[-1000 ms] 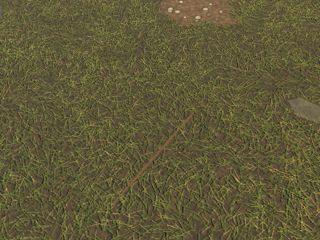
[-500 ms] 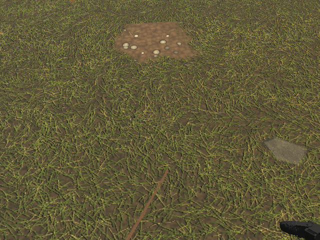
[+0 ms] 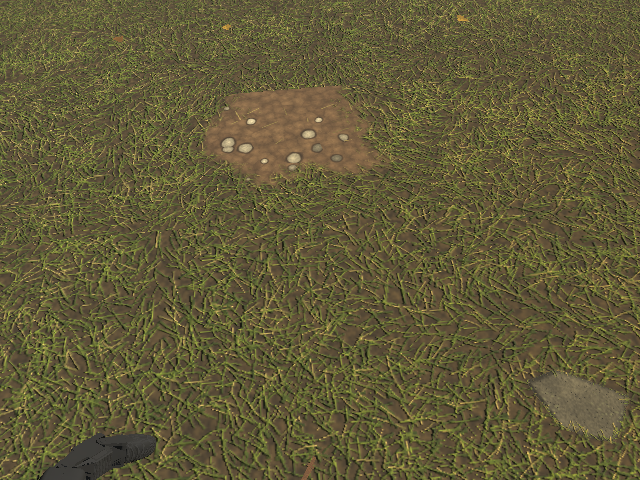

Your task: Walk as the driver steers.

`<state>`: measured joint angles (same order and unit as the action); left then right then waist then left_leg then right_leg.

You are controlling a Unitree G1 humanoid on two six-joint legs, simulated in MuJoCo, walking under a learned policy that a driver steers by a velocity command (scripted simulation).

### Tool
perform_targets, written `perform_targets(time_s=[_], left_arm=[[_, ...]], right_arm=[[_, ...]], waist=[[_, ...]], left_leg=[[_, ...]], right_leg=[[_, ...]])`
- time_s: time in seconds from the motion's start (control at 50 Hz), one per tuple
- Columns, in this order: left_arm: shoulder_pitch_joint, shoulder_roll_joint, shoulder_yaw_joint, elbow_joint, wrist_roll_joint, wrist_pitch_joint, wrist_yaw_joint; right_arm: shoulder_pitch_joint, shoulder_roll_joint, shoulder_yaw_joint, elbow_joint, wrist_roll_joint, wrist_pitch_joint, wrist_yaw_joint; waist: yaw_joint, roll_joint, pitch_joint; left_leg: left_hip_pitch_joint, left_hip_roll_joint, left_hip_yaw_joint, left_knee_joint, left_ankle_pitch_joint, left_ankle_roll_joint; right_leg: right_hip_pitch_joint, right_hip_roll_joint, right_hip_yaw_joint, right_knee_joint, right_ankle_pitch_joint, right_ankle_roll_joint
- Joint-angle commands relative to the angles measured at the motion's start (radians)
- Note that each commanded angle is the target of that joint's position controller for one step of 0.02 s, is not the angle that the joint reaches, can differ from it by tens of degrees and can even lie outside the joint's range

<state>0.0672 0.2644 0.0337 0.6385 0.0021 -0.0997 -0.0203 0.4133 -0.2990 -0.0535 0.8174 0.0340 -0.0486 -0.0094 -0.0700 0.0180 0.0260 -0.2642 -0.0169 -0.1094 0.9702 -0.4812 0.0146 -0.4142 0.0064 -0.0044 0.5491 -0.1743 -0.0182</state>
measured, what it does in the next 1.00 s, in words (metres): walks ahead, turning left: left foot, then right foot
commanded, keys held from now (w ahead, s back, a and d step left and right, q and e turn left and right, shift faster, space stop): w+q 0.74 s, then w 0.06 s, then w+e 0.20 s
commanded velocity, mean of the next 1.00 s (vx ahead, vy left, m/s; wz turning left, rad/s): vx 0.50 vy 0.00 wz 0.46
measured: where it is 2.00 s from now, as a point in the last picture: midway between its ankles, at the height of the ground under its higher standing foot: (223, 376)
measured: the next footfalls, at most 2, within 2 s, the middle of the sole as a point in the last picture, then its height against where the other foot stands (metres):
left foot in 0.44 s outside the picture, level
right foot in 0.92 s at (270, 379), level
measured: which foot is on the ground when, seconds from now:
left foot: up 0.00-0.42, down 0.44-0.96, up 0.98-1.00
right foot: down 0.00-0.44, up 0.46-0.90, down 0.92-1.00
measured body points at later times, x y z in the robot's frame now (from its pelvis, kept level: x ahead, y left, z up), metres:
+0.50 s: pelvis +0.25 +0.07 -0.01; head +0.29 +0.09 +0.43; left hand +0.22 +0.37 -0.14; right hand +0.53 -0.12 -0.09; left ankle +0.32 +0.17 -0.73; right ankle +0.12 -0.11 -0.65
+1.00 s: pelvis +0.54 +0.13 +0.00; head +0.56 +0.14 +0.45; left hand +0.59 +0.45 -0.08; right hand +0.72 -0.10 -0.12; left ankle +0.35 +0.17 -0.67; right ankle +0.66 +0.09 -0.73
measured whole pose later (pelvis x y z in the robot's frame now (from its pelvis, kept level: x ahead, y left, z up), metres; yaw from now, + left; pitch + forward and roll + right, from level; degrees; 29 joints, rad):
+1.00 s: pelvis +0.54 +0.13 +0.00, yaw +28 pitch +2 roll -1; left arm 0.12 0.29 0.05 0.71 -0.01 -0.11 -0.05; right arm 0.35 -0.30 -0.05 0.75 0.01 -0.04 -0.01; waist -0.04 0.02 0.01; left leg -0.21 -0.07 -0.13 0.96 -0.48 0.04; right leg -0.43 0.06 0.00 0.55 -0.15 -0.05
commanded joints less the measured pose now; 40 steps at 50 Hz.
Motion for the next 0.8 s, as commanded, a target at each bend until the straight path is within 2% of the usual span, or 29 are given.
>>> perform_targets(time_s=[0.02,0.04,0.08,0.12,0.16,0.24,0.3,0.34,0.38,0.4,0.42,0.44,0.46,0.48,0.5,0.52,0.54,0.56,0.58,0.62,0.66,0.72,0.76,0.8], left_arm=[[0.199,0.118,0.044,0.014,0.002,0.004,0.002],[0.158,0.094,0.040,0.022,0.009,0.000,0.001],[0.127,0.090,0.044,0.037,0.012,-0.011,0.005],[0.131,0.111,0.055,0.056,0.008,-0.021,0.009],[0.145,0.132,0.063,0.076,0.008,-0.022,0.013],[0.167,0.172,0.073,0.102,0.001,-0.010,0.022],[0.212,0.199,0.082,0.128,-0.012,0.005,0.025],[0.230,0.216,0.089,0.142,-0.024,0.018,0.025],[0.227,0.246,0.097,0.144,-0.032,0.032,0.029],[0.222,0.259,0.101,0.142,-0.037,0.040,0.032],[0.209,0.254,0.097,0.138,-0.041,0.047,0.035],[0.224,0.219,0.081,0.125,-0.022,0.043,0.040],[0.314,0.069,0.032,0.063,0.023,0.022,0.027],[0.232,0.134,0.036,0.056,-0.005,-0.015,0.015],[0.129,0.192,0.051,0.023,-0.045,-0.032,0.007],[0.113,0.177,0.044,0.017,-0.038,-0.043,0.011],[0.116,0.175,0.046,0.029,-0.011,-0.045,0.019],[0.138,0.182,0.053,0.035,0.002,-0.036,0.020],[0.149,0.180,0.055,0.038,0.006,-0.024,0.019],[0.150,0.152,0.049,0.041,0.015,-0.005,0.020],[0.083,0.124,0.039,0.020,0.017,0.003,0.022],[-0.037,0.091,0.023,-0.006,0.012,-0.001,0.014],[-0.090,0.090,0.021,-0.018,0.001,-0.009,0.003],[-0.116,0.103,0.023,-0.025,-0.006,-0.018,-0.008]], right_arm=[[-0.068,-0.121,-0.029,-0.109,0.005,-0.012,-0.004],[-0.078,-0.106,-0.032,-0.115,-0.005,-0.004,-0.001],[-0.076,-0.069,-0.029,-0.117,-0.003,0.013,0.007],[-0.107,-0.051,-0.026,-0.138,-0.008,0.023,0.009],[-0.153,-0.042,-0.021,-0.161,-0.013,0.024,0.014],[-0.270,-0.025,-0.007,-0.197,-0.012,0.013,0.041],[-0.360,-0.029,-0.004,-0.239,-0.011,0.013,0.057],[-0.394,-0.042,-0.008,-0.266,-0.011,0.016,0.066],[-0.369,-0.071,-0.024,-0.278,-0.015,0.021,0.069],[-0.300,-0.099,-0.040,-0.268,-0.016,0.026,0.067],[-0.154,-0.142,-0.068,-0.232,-0.013,0.030,0.060],[0.025,-0.215,-0.103,-0.186,-0.008,0.041,0.041],[-0.007,-0.335,-0.118,-0.191,0.002,0.035,0.031],[0.019,-0.262,-0.092,-0.232,-0.007,0.016,0.037],[-0.011,-0.202,-0.074,-0.217,-0.017,0.000,0.042],[-0.062,-0.180,-0.066,-0.216,-0.015,-0.008,0.042],[-0.131,-0.150,-0.057,-0.225,-0.017,-0.009,0.039],[-0.174,-0.126,-0.047,-0.241,-0.030,-0.011,0.035],[-0.192,-0.123,-0.046,-0.247,-0.034,-0.012,0.032],[-0.186,-0.133,-0.049,-0.234,-0.028,-0.017,0.023],[-0.159,-0.155,-0.055,-0.216,-0.024,-0.017,0.009],[-0.115,-0.161,-0.057,-0.191,-0.016,-0.007,-0.004],[-0.081,-0.165,-0.058,-0.172,-0.013,-0.003,-0.008],[-0.045,-0.151,-0.054,-0.148,-0.010,-0.001,-0.008]], waist=[[0.125,-0.105,-0.078],[0.099,-0.120,-0.045],[0.072,-0.140,-0.020],[0.066,-0.106,-0.004],[0.074,-0.080,0.010],[0.115,-0.060,0.037],[0.143,-0.051,0.064],[0.142,-0.057,0.069],[0.106,-0.088,0.025],[0.061,-0.101,-0.026],[-0.026,-0.086,-0.104],[-0.103,-0.017,-0.196],[0.024,0.269,-0.262],[-0.045,0.158,-0.411],[-0.060,0.097,-0.266],[-0.018,0.036,-0.173],[0.026,-0.002,-0.117],[0.063,0.017,-0.098],[0.081,0.028,-0.090],[0.091,0.017,-0.071],[0.075,0.015,-0.039],[0.026,0.044,-0.016],[0.003,0.055,-0.013],[-0.012,0.063,-0.009]], left_leg=[[-0.490,0.097,-0.011,0.269,0.099,-0.003],[-0.459,0.122,-0.014,0.225,0.146,-0.007],[-0.396,0.144,0.001,0.193,0.197,-0.016],[-0.419,0.149,0.001,0.148,0.249,-0.027],[-0.447,0.152,0.001,0.050,0.323,-0.035],[-0.402,0.135,0.062,-0.179,0.497,-0.021],[-0.403,0.123,0.101,-0.279,0.493,0.005],[-0.401,0.107,0.127,-0.319,0.431,0.031],[-0.307,0.049,0.182,-0.335,0.329,0.070],[-0.202,0.007,0.212,-0.340,0.286,0.095],[0.006,-0.040,0.227,-0.396,0.327,0.130],[0.319,0.005,0.104,-0.415,0.351,0.177],[0.631,0.274,-0.463,-0.498,0.186,0.355],[0.682,0.353,-0.738,-0.653,0.033,0.408],[0.595,0.328,-0.600,-0.685,0.093,0.351],[0.452,0.286,-0.480,-0.684,0.183,0.319],[0.319,0.248,-0.388,-0.687,0.297,0.294],[0.224,0.219,-0.328,-0.705,0.396,0.285],[0.167,0.206,-0.307,-0.725,0.448,0.287],[0.088,0.186,-0.244,-0.742,0.549,0.295],[0.039,0.154,-0.188,-0.749,0.564,0.278],[-0.003,0.101,-0.144,-0.736,0.462,0.225],[-0.002,0.107,-0.156,-0.729,0.411,0.207],[0.054,0.137,-0.190,-0.693,0.382,0.203]], right_leg=[[0.456,-0.328,0.423,-0.299,-0.156,-0.166],[0.385,-0.296,0.340,-0.322,-0.068,-0.164],[0.302,-0.264,0.215,-0.371,0.048,-0.160],[0.291,-0.271,0.140,-0.399,0.142,-0.174],[0.309,-0.274,0.076,-0.413,0.201,-0.182],[0.332,-0.255,-0.056,-0.422,0.238,-0.159],[0.401,-0.276,-0.105,-0.408,0.248,-0.141],[0.466,-0.293,-0.131,-0.366,0.325,-0.123],[0.505,-0.293,-0.168,-0.247,0.627,-0.101],[0.504,-0.284,-0.188,-0.125,0.784,-0.089],[0.440,-0.253,-0.220,0.071,0.827,-0.061],[0.215,-0.215,-0.222,0.357,0.598,-0.017],[-0.248,-0.017,-0.165,0.720,-0.349,0.049],[-0.350,0.014,0.085,0.841,-0.437,0.039],[-0.430,-0.032,0.099,0.829,-0.336,0.019],[-0.405,-0.073,0.092,0.745,-0.247,0.007],[-0.342,-0.104,0.092,0.657,-0.193,0.013],[-0.268,-0.124,0.101,0.608,-0.153,0.019],[-0.225,-0.125,0.099,0.577,-0.135,0.030],[-0.198,-0.116,0.076,0.500,-0.100,0.062],[-0.205,-0.098,0.063,0.375,0.008,0.088],[-0.141,-0.052,0.057,0.139,0.215,0.095],[-0.092,-0.026,0.052,0.049,0.290,0.091],[-0.086,-0.029,0.067,0.000,0.300,0.075]])
Keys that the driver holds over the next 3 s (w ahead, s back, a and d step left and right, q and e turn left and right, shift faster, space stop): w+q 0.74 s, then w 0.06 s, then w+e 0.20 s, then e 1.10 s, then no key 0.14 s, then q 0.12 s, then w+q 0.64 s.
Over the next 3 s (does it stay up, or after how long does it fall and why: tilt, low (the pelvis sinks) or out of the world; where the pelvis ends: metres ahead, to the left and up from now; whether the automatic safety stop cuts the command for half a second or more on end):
stays up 0.92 0.25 -0.02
